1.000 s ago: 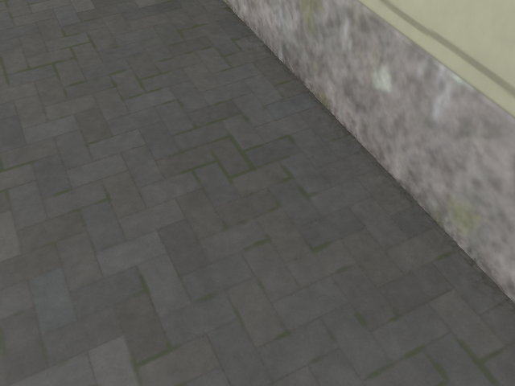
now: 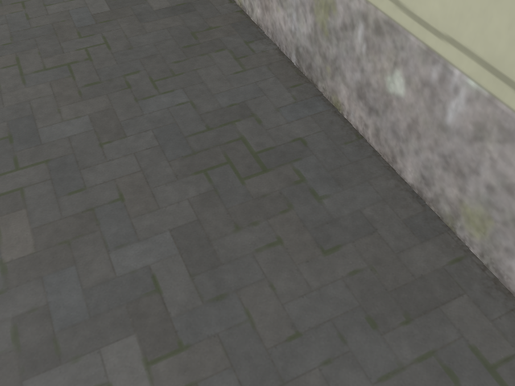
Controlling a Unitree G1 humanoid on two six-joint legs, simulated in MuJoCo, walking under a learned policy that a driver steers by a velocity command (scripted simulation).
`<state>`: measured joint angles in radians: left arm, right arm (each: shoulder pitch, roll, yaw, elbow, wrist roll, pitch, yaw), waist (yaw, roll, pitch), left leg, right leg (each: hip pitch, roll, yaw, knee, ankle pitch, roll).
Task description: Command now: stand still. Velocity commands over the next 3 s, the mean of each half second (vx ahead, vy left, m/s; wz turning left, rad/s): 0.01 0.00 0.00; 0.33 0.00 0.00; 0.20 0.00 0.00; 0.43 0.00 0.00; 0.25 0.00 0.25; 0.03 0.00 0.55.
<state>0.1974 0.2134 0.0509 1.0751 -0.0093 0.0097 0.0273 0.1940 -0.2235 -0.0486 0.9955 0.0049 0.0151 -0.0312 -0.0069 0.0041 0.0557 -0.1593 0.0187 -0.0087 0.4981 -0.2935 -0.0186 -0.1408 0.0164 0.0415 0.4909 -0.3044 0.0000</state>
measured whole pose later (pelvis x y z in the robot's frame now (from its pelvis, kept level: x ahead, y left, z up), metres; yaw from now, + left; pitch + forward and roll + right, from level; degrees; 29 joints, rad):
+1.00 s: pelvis +0.15 +0.05 +0.00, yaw +1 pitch +1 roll -1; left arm 0.03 0.25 0.05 0.91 -0.02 -0.08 -0.01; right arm 0.47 -0.17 -0.01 1.05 0.00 -0.07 -0.01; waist -0.06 -0.03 0.03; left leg 0.07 -0.04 0.02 0.22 -0.31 0.06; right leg -0.65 -0.05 -0.02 0.71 -0.02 -0.04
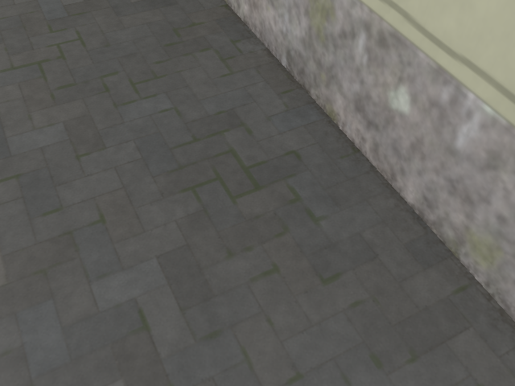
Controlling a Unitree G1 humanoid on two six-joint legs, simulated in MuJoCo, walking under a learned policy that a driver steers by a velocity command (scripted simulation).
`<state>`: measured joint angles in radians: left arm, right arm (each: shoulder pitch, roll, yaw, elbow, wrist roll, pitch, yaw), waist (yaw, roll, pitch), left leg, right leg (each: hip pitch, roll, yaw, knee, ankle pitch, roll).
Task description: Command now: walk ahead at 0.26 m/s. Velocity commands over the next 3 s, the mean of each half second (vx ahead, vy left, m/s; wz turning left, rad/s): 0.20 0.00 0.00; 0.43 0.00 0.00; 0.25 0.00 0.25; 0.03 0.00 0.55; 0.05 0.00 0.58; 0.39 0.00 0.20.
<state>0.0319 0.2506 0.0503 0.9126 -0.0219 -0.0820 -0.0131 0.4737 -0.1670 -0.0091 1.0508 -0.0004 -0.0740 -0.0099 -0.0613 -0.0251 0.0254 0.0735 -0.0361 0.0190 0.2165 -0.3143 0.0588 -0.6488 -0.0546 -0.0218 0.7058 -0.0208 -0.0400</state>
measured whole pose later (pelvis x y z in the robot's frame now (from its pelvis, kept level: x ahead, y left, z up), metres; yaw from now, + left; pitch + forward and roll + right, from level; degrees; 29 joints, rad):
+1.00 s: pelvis +0.35 -0.06 -0.02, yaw +0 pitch +3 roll +0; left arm 0.00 0.24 0.05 0.90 -0.02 -0.10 -0.03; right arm 0.46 -0.23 -0.06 1.06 0.02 -0.08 -0.02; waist -0.07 0.02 0.03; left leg -0.12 0.06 -0.02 0.76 -0.47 -0.02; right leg -0.45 0.00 -0.06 0.54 -0.14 -0.06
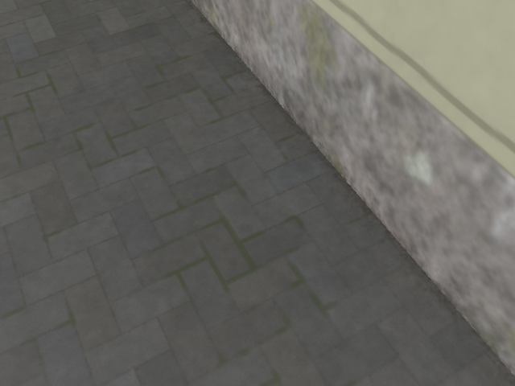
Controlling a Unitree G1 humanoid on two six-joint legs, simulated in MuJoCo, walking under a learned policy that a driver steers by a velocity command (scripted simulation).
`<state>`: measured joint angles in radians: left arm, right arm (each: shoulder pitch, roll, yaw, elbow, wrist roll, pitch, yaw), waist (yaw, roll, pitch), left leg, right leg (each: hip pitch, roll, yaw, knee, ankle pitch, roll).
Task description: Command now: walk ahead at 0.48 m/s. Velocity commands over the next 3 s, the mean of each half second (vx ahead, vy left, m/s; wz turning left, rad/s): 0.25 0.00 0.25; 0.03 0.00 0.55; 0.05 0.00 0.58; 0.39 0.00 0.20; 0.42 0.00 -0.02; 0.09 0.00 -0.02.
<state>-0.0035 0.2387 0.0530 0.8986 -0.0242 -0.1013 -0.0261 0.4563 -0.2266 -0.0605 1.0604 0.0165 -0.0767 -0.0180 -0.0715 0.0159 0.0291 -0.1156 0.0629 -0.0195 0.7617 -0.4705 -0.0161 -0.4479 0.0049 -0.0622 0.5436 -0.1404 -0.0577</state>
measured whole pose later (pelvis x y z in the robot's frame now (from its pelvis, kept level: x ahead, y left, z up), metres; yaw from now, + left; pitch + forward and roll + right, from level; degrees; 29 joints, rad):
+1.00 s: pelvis +0.24 -0.03 +0.02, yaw +27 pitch +2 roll +1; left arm 0.19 0.28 0.06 0.85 0.02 -0.01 0.04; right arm 0.19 -0.34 -0.11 0.66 0.01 0.04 -0.04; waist 0.02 0.05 0.02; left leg -0.59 -0.11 -0.13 1.06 -0.39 -0.03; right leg -0.27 -0.02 0.00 0.46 -0.23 -0.01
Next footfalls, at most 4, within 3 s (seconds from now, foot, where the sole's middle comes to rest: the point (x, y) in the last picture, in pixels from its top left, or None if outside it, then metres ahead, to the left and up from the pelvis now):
0.44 left None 0.33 0.11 -0.76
0.86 right None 0.34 -0.12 -0.76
1.32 left None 0.19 0.11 -0.76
1.84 right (233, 370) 0.49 0.06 -0.76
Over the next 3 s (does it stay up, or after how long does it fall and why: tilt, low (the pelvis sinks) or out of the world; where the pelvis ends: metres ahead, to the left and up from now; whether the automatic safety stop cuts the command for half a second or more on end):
stays up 0.65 0.40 0.01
